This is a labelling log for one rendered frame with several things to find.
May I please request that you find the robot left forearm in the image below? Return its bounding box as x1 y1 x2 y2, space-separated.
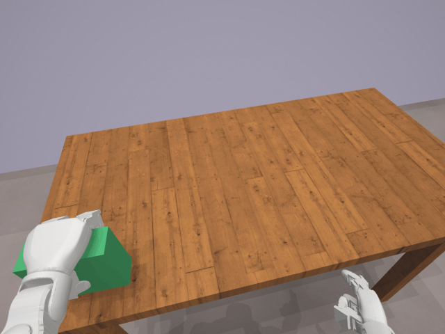
1 270 72 334

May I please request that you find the robot right hand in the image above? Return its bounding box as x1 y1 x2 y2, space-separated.
334 269 388 334

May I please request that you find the robot left hand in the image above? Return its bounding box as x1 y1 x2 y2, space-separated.
23 209 104 300

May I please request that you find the sponge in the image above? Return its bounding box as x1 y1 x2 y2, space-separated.
13 226 132 295

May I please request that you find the table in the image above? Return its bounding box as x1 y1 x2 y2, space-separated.
40 88 445 334

